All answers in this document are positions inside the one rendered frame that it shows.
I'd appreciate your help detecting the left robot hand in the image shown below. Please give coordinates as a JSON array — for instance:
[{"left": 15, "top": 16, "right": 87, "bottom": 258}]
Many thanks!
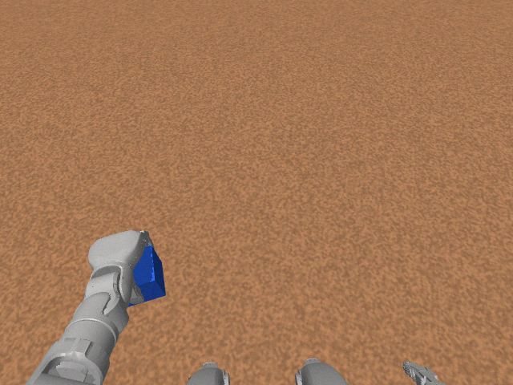
[{"left": 88, "top": 230, "right": 155, "bottom": 304}]

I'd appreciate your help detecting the cube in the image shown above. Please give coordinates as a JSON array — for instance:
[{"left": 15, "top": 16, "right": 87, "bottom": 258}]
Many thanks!
[{"left": 128, "top": 245, "right": 166, "bottom": 307}]

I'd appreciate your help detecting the right robot hand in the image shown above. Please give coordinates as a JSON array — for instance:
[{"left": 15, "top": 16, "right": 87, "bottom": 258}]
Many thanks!
[{"left": 402, "top": 361, "right": 446, "bottom": 385}]

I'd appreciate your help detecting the left robot arm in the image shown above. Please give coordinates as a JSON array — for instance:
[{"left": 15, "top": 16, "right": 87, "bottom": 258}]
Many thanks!
[{"left": 25, "top": 261, "right": 134, "bottom": 385}]

